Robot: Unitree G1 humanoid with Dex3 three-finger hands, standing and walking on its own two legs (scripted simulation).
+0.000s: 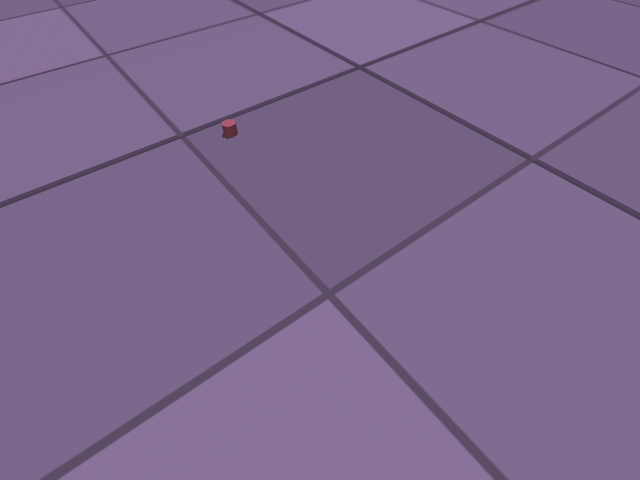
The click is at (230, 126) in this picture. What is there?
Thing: low tin
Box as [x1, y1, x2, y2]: [222, 119, 237, 137]
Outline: 224,120 222,122 224,135 229,137 234,136 237,133 234,120
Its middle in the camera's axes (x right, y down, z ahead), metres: -0.50 -0.64 +2.19
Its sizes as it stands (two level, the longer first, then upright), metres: 0.078 0.078 0.071
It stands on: the floor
